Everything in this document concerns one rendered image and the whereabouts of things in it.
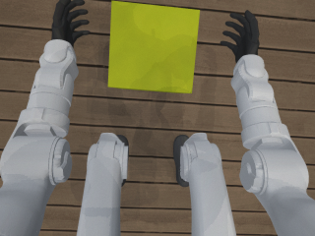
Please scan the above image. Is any left robot upper arm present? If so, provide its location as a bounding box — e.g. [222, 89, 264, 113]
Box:
[0, 136, 73, 236]

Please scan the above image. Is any robot left shin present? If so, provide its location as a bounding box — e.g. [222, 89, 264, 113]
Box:
[87, 133, 124, 180]

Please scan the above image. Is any right robot forearm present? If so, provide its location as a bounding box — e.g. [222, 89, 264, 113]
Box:
[230, 54, 309, 188]

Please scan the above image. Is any right robot upper arm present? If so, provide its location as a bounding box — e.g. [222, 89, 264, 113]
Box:
[239, 148, 315, 236]

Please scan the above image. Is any carton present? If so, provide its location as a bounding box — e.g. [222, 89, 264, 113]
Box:
[107, 0, 200, 93]

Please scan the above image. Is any robot left hand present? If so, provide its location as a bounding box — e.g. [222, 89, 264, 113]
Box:
[51, 0, 91, 48]

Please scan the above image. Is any robot right hand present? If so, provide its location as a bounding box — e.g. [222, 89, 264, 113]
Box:
[220, 10, 260, 63]

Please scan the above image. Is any robot right shin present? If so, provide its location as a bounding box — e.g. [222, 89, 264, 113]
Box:
[180, 133, 222, 182]

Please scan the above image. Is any left robot forearm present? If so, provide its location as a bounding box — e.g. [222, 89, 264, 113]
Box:
[0, 39, 79, 181]

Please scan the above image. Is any robot shin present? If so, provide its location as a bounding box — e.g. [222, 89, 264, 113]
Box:
[180, 133, 222, 182]
[87, 133, 124, 180]

